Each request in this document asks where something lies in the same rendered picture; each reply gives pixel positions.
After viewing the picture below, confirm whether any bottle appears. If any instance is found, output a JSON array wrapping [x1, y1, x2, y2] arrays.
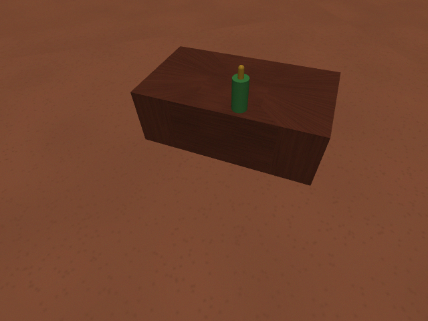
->
[[231, 65, 249, 113]]

